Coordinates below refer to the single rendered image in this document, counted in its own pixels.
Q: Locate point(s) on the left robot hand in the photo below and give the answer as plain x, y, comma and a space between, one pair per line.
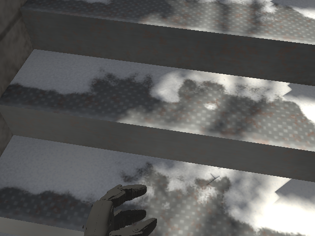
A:
103, 221

